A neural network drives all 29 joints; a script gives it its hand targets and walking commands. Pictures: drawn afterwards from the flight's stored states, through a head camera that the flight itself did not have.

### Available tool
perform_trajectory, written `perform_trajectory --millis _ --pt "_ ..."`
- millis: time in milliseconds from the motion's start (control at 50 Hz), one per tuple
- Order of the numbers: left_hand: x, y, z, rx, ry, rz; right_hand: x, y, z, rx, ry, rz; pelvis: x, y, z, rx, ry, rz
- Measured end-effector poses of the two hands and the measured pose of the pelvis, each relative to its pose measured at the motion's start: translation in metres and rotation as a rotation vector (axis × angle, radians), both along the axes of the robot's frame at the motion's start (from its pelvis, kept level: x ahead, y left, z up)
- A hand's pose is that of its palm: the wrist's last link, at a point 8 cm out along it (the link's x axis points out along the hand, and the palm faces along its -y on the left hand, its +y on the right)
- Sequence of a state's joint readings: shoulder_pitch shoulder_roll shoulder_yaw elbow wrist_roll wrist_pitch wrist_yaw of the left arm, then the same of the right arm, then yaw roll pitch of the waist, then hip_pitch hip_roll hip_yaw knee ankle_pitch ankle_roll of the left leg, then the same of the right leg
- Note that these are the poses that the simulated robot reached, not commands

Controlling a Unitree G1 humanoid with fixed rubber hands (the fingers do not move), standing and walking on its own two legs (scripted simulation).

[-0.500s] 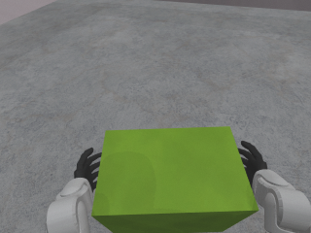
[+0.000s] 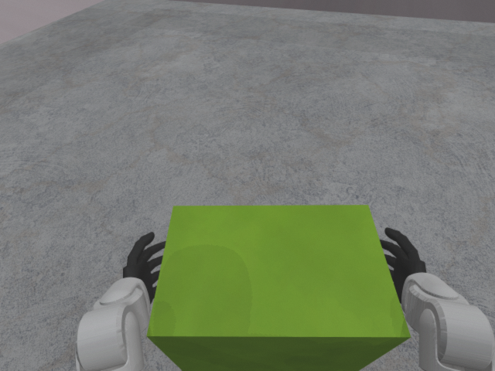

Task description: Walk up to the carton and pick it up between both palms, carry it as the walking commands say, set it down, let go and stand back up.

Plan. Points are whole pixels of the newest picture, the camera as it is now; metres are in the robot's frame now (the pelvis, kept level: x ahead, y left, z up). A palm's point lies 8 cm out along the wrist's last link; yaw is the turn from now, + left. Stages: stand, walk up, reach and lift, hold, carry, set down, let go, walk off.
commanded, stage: carry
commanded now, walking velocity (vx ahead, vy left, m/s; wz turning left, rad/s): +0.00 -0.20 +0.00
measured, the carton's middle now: (269, 295) +0.26 -0.01 +0.00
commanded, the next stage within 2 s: none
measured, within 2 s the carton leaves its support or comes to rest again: neither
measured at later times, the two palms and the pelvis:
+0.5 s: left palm (194, 299) +0.22 +0.09 +0.09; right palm (482, 286) +0.22 -0.29 +0.08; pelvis -0.02 -0.10 +0.00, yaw +1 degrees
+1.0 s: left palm (187, 311) +0.20 +0.10 +0.09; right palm (481, 285) +0.21 -0.28 +0.09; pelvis -0.03 -0.10 +0.01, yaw +1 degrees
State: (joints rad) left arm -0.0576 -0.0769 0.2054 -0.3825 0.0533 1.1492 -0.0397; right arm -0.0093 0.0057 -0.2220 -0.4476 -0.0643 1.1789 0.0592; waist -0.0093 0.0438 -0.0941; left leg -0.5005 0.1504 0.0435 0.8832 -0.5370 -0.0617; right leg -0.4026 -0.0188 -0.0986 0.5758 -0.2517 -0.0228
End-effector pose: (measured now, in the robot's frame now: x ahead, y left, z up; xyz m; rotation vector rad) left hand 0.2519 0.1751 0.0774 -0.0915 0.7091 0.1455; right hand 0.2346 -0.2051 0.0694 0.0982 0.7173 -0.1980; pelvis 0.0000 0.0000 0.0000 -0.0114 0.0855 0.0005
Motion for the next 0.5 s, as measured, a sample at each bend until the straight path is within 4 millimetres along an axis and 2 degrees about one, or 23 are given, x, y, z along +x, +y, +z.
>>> perform_trajectory --millis 100,220,320,400,500 --pt "-0.013 -0.021 0.005 0.004 -0.014 0.011 -0.007 -0.021 0.007 0.011 -0.014 0.004 -0.007 -0.019 0.004 0.01 -0.004 0.005" --pt "-0.027 -0.021 0.0 -0.023 -0.052 0.05 -0.003 -0.022 0.017 -0.02 -0.052 0.046 -0.015 -0.037 -0.003 -0.004 -0.011 0.015" --pt "-0.039 -0.03 -0.001 -0.011 -0.009 0.051 -0.012 -0.03 0.015 -0.019 -0.009 0.054 -0.018 -0.057 0.004 -0.001 -0.019 0.009" --pt "-0.035 -0.05 0.01 0.013 -0.04 0.036 -0.014 -0.051 0.016 -0.007 -0.039 0.048 -0.021 -0.076 0.001 0.004 -0.021 0.01" --pt "-0.031 -0.084 0.009 0.011 -0.026 0.022 -0.018 -0.085 0.011 -0.002 -0.026 0.028 -0.024 -0.096 0.001 0.002 -0.027 0.014"
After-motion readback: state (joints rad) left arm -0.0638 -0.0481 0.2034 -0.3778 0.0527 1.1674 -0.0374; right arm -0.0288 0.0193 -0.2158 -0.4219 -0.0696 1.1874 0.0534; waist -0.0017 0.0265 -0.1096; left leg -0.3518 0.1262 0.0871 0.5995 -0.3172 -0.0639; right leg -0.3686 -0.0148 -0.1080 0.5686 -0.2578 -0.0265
